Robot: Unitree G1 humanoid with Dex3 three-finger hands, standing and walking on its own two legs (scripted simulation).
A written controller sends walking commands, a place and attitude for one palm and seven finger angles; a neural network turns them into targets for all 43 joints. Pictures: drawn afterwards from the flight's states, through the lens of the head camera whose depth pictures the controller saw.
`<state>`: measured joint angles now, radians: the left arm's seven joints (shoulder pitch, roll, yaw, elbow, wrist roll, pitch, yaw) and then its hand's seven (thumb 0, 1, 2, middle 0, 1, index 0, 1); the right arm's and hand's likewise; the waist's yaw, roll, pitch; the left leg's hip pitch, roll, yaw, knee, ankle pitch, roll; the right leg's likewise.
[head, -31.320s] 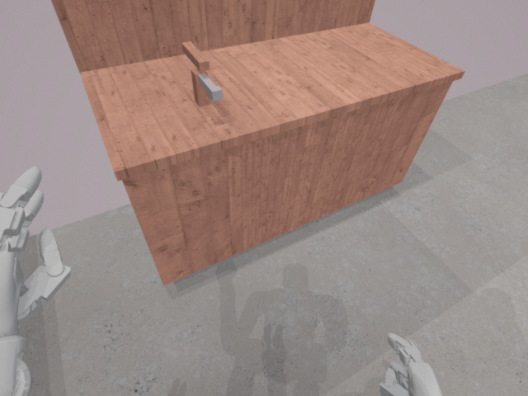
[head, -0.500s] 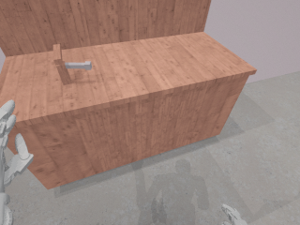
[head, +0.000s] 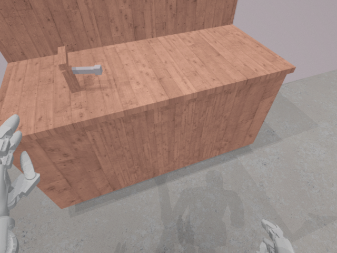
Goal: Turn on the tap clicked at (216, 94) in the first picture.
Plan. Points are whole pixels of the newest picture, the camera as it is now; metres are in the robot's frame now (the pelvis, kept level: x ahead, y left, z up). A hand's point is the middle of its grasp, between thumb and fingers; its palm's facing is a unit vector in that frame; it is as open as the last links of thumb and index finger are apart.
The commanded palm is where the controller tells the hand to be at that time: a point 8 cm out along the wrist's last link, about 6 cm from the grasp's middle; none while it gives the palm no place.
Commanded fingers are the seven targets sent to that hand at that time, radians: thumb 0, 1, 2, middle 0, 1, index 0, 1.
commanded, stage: stand and check the lever's angle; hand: left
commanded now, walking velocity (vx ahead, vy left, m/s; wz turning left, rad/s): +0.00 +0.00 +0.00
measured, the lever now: (98, 69) +0.73 +0.33 +0.04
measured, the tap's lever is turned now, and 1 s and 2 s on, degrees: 72 72 72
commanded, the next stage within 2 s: stand and wait in 0.08 s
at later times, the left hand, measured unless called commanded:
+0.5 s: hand (31, 173) +0.22 +0.27 +0.15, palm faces +0.41 -0.84 -0.36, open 7.4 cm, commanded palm +0.16 +0.30 +0.18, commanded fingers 0.00 0.90 0.90 -0.20 -0.30 -0.20 -0.30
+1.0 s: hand (29, 176) +0.21 +0.26 +0.15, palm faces +0.40 -0.84 -0.38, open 7.4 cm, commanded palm +0.16 +0.30 +0.18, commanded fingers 0.00 0.90 0.90 -0.20 -0.30 -0.20 -0.30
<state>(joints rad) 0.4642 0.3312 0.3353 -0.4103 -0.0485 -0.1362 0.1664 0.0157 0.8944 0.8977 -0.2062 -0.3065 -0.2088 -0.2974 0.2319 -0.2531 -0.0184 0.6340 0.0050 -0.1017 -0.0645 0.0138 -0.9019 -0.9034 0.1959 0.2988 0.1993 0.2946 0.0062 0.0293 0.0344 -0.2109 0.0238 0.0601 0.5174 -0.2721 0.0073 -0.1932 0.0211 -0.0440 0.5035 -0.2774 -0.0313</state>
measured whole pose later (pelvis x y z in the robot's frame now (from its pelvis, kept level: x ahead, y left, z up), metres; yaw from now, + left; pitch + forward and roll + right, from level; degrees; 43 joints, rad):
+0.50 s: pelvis +0.00 +0.02 +0.01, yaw -1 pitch +0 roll -1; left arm 0.45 0.32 0.31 -0.45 -0.05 -0.11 0.17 0.02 0.90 0.90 -0.21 -0.31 -0.21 -0.30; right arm 0.17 -0.21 0.02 0.59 -0.01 -0.09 -0.07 0.01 -0.90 -0.90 0.20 0.30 0.20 0.30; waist 0.03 0.01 0.05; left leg -0.21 0.01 0.08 0.45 -0.24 0.04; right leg -0.18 0.01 -0.03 0.40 -0.21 0.00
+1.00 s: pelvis -0.01 +0.02 +0.01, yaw +0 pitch +0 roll -1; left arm 0.47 0.33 0.31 -0.45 -0.05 -0.13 0.17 0.02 0.90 0.90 -0.21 -0.31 -0.21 -0.30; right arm 0.18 -0.22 0.01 0.60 -0.01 -0.09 -0.07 0.01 -0.90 -0.90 0.20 0.30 0.20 0.30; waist 0.01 0.03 0.04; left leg -0.22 0.01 0.07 0.44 -0.22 0.03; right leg -0.18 0.01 -0.03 0.38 -0.20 0.00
